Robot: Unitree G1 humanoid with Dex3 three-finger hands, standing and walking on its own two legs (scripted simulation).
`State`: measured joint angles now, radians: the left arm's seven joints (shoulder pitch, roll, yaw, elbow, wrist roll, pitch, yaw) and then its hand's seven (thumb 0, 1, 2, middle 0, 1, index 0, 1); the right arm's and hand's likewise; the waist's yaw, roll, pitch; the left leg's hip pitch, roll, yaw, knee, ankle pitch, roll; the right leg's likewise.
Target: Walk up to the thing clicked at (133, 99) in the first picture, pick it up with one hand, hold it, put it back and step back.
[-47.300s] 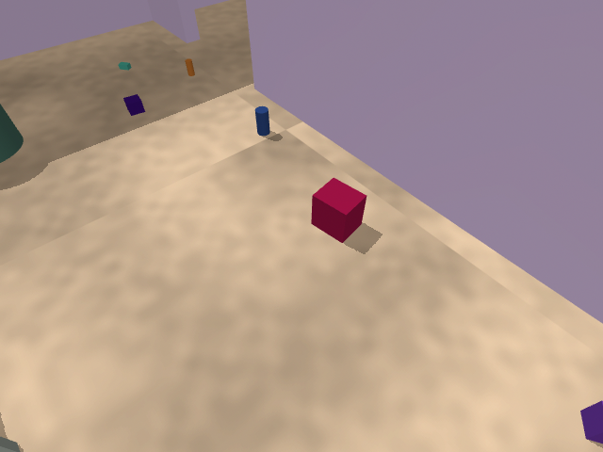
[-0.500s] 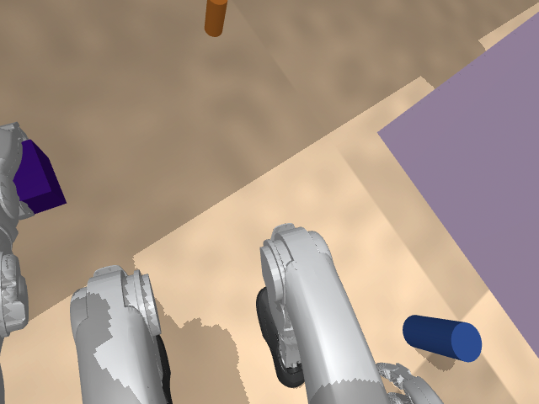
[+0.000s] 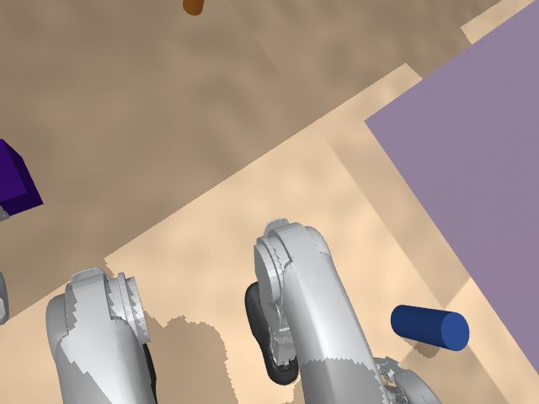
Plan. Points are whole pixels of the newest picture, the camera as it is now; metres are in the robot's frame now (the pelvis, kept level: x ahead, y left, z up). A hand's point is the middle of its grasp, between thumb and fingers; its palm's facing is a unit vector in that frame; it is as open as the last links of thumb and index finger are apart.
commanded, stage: rest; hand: left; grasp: from above
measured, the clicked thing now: out of the picture +0.47 +0.29 -0.22
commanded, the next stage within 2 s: open in 0.96 s
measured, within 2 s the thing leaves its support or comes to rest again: rests again in 0.66 s
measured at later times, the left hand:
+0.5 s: hand out of the picture +0.47 +0.29 -0.23, palm faces -0.43 -0.15 -0.89, open 11.5 cm
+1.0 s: hand (1, 188) +0.47 +0.29 -0.24, palm faces -0.43 -0.17 -0.89, open 11.5 cm
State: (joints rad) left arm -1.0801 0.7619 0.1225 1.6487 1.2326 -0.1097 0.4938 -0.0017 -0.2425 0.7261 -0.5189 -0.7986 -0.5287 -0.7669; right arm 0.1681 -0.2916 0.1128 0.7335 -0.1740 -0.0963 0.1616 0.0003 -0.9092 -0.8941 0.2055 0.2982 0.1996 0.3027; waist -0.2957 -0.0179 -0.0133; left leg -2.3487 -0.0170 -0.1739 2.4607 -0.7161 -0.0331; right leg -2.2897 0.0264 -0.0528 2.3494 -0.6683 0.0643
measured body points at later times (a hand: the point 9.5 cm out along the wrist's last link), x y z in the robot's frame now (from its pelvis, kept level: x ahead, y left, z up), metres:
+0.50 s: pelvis +0.00 +0.00 -0.01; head +0.28 +0.09 +0.34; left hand +0.49 +0.29 -0.18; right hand +0.03 -0.26 -0.09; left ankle +0.06 +0.13 -0.28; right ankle +0.10 -0.13 -0.28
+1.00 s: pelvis +0.00 +0.01 -0.01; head +0.28 +0.10 +0.33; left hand +0.49 +0.29 -0.19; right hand +0.02 -0.25 -0.08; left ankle +0.06 +0.13 -0.28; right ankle +0.10 -0.13 -0.28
